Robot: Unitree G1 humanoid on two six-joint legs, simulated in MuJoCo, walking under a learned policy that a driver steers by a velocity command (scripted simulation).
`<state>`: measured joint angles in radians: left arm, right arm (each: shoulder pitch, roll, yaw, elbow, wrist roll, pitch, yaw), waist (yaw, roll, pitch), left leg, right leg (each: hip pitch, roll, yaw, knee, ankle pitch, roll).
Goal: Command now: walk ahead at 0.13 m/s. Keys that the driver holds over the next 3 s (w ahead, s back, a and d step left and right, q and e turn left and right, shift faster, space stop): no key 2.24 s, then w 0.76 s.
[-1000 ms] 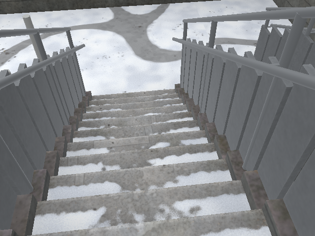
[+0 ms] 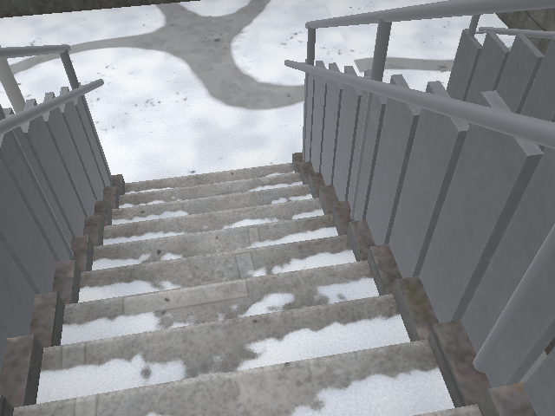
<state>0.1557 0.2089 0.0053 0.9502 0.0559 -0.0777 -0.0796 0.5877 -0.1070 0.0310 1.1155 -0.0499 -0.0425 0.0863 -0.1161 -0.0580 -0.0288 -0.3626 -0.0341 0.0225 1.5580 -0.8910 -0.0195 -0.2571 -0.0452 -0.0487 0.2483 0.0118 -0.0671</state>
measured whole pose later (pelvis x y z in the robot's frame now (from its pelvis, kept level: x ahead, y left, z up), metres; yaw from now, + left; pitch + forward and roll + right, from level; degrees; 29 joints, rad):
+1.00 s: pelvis +0.09 +0.03 -0.03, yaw +0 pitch +0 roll +0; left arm 0.27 0.19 0.07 1.07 0.01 -0.07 -0.08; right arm 0.22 -0.19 -0.09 1.08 -0.01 -0.07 0.07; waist -0.01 0.00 0.03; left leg -0.24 0.03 0.04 0.59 -0.35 -0.01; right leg -0.24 -0.02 -0.07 0.58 -0.34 -0.01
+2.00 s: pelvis +0.10 +0.03 -0.03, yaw +0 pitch +0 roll +0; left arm 0.31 0.17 0.06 1.12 0.01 -0.07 -0.07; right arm 0.31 -0.17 -0.07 1.11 -0.01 -0.07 0.07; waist 0.00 0.00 0.03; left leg -0.24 0.02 0.05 0.63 -0.39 0.00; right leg -0.25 -0.03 -0.07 0.63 -0.38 0.00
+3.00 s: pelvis +0.38 +0.04 -0.18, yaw +0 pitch +0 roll -1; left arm 0.48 0.18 0.01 1.07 0.06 -0.09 -0.09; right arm 0.33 -0.22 -0.05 1.04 -0.11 -0.11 0.06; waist 0.01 0.00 -0.02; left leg -0.24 -0.02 0.05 0.52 -0.30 0.07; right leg -0.49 0.08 0.08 1.81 -0.62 -0.10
